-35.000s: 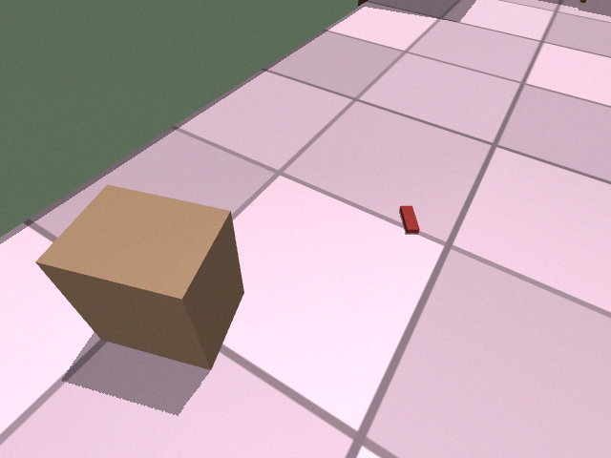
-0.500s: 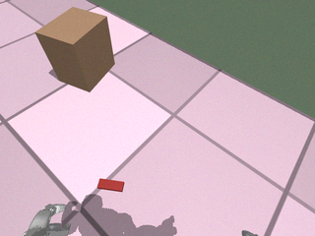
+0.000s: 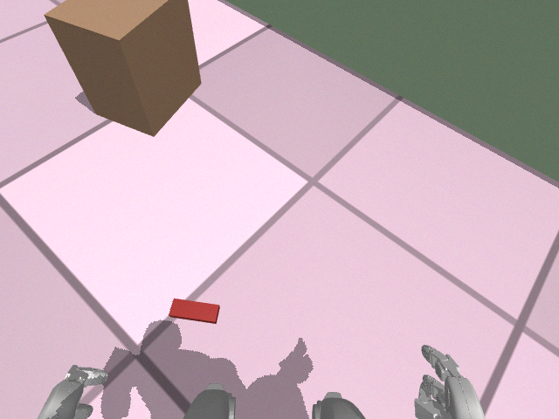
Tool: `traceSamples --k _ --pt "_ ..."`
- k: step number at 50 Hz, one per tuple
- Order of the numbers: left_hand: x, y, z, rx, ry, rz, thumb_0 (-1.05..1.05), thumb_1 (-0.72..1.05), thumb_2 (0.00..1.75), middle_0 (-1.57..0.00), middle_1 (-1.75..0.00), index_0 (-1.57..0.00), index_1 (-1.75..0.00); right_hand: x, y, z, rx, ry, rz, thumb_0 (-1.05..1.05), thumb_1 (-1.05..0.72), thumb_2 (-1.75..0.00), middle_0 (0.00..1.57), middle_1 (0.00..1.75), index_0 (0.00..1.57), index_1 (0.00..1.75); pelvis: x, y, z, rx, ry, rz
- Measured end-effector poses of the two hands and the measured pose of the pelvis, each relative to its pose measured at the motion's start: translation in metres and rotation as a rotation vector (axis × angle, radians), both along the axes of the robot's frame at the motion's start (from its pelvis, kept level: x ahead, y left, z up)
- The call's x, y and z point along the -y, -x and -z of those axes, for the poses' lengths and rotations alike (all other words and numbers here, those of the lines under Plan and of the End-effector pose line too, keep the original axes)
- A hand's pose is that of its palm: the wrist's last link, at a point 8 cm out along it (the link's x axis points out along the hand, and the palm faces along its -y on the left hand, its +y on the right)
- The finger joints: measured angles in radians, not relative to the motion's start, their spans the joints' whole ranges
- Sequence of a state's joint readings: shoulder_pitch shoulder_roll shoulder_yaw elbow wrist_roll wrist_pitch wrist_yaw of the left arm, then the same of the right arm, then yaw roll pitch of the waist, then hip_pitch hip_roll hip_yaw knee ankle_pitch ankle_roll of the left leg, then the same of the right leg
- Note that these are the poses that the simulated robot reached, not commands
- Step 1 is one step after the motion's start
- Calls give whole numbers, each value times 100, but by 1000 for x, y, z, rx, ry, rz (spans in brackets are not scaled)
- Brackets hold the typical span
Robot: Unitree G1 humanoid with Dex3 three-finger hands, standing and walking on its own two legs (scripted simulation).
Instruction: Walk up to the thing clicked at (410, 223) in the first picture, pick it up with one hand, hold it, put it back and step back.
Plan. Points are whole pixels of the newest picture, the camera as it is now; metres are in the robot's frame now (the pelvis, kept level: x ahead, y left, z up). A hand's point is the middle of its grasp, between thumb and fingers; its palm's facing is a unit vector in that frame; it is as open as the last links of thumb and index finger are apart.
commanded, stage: rise first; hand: left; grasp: from above
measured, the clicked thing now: (194, 311) +0.45 +0.25 -0.69
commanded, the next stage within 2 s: none
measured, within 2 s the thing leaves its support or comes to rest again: neither
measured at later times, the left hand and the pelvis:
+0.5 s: hand (118, 397) +0.18 +0.28 -0.27, palm faces -0.41 -0.65 -0.64, open 14.1 cm; pelvis -0.04 +0.00 -0.12, yaw -1 degrees
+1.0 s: hand (150, 342) +0.30 +0.30 -0.44, palm faces -0.52 -0.19 -0.83, open 14.0 cm; pelvis -0.09 +0.00 -0.30, yaw -5 degrees
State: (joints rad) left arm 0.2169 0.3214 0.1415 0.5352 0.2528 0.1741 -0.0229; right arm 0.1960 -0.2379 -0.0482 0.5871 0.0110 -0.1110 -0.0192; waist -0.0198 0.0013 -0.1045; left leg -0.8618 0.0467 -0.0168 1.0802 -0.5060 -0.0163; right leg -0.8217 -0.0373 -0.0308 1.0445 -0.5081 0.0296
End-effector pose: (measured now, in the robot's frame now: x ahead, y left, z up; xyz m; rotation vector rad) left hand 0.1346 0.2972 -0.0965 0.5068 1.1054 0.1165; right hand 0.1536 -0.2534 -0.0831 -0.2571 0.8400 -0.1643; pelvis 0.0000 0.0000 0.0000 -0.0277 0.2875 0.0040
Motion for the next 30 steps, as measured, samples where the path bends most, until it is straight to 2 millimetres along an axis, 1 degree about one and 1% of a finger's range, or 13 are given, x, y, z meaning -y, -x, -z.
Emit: traceSamples --k 5,11,13,16,19,22,26,30 --pt "0 3 9 -3 -19 22 0 -55 101 -10 -103 -9 -105 -7 -10 9 35 -3 -22 1 -90 -90 21 30 21 30 -1 2 12 -31 7 -2" --pt "-1 4 20 -1 -42 64 0 -55 99 -12 -102 -11 -104 -13 -14 24 54 -10 -42 1 -92 -90 21 30 21 30 -2 6 29 -68 13 -3" --pt "-3 3 28 1 -59 87 0 -55 98 -13 -102 -12 -103 -14 -14 31 57 -11 -52 1 -93 -90 21 30 21 30 -2 8 36 -83 15 -5" --pt "-7 -4 45 2 -89 136 0 -56 98 -14 -101 -12 -103 -13 -14 46 60 -9 -69 1 -93 -90 21 30 21 30 -2 13 51 -115 15 -4" --pt "-11 -15 68 13 -126 208 0 -56 98 -14 -100 -13 -102 -10 -12 68 58 -3 -84 1 -93 -90 21 30 21 30 -1 20 71 -153 14 -2" --pt "-13 -31 95 43 -165 296 0 -56 98 -15 -99 -13 -101 -4 -8 96 43 6 -94 1 -93 -90 21 30 21 30 -1 28 96 -194 12 1" --pt "-15 -58 128 109 -231 418 0 -55 98 -16 -98 -14 -100 4 1 140 2 19 -95 1 -93 -90 21 30 21 30 0 40 134 -243 13 6" --pt "-19 -87 158 162 -310 517 0 -55 99 -16 -98 -14 -100 12 19 187 -60 24 -80 1 -93 -90 21 30 21 30 1 53 170 -279 16 12"
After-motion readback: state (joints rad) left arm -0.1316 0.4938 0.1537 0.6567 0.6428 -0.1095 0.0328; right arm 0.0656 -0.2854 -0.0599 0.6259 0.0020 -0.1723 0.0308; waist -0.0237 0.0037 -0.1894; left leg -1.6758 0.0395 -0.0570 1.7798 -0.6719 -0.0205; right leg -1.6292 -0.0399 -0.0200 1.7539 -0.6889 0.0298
